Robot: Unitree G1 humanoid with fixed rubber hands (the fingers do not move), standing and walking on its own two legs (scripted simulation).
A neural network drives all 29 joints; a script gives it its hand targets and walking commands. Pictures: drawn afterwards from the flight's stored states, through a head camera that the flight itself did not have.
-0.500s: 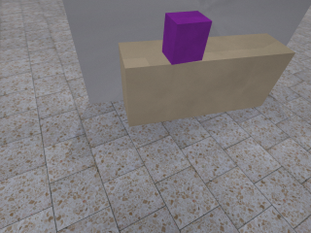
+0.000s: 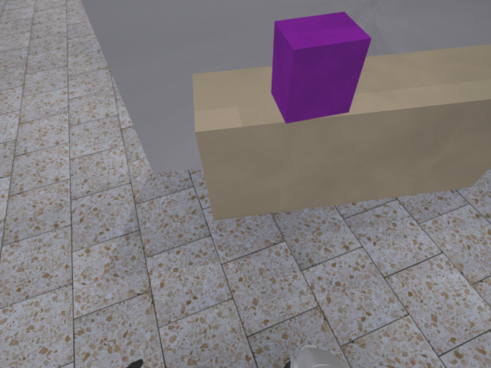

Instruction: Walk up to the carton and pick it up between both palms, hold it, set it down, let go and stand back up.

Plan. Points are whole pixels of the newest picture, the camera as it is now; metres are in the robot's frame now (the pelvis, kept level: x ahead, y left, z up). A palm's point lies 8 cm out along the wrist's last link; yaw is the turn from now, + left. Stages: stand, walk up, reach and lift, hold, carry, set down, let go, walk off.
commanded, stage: walk up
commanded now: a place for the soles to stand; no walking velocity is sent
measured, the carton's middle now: (314, 69) +0.95 -0.21 -0.06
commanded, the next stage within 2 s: none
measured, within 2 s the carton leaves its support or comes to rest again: neither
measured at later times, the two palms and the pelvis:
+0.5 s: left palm (151, 308) +0.25 +0.20 -0.13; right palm (418, 289) +0.26 -0.29 -0.08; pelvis +0.22 -0.05 +0.02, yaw +7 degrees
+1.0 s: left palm (233, 240) +0.39 +0.05 -0.12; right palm (431, 176) +0.52 -0.42 -0.09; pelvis +0.39 -0.19 +0.01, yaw +11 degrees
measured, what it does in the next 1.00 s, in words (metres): walks ahead: left foot, then right foot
